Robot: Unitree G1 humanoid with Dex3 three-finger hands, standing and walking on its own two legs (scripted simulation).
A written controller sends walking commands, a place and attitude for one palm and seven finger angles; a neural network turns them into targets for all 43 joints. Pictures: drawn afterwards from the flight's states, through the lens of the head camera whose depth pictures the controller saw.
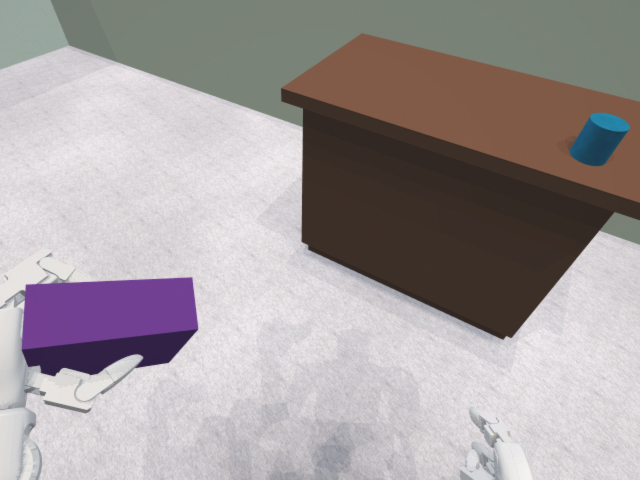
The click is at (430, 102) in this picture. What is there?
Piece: table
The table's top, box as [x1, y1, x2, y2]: [281, 33, 639, 219]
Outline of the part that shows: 281,88 282,101 639,219 638,101 363,33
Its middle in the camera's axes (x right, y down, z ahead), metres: +0.42 -0.39 +1.10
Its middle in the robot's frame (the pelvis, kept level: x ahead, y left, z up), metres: +1.10 -0.36 -0.04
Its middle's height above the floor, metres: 0.73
